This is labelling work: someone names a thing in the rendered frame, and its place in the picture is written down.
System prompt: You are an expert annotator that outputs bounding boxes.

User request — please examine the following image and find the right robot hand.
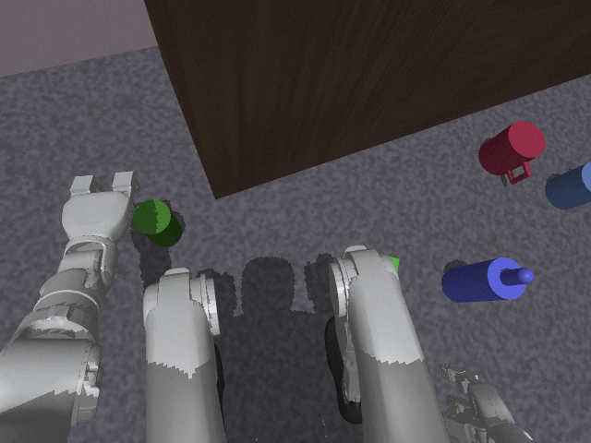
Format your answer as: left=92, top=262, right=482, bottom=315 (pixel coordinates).
left=439, top=364, right=516, bottom=443

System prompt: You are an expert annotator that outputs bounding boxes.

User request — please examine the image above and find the left robot arm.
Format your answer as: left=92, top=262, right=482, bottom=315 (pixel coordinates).
left=0, top=235, right=118, bottom=443

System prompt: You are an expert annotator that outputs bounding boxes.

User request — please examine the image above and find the right robot foot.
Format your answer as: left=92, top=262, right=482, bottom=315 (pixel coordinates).
left=325, top=316, right=363, bottom=425

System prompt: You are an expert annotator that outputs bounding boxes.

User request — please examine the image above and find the left robot hand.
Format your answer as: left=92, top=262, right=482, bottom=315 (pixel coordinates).
left=62, top=171, right=141, bottom=279

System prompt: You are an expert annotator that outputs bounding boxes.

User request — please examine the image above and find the right robot arm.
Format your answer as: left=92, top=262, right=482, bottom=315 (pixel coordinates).
left=487, top=423, right=536, bottom=443

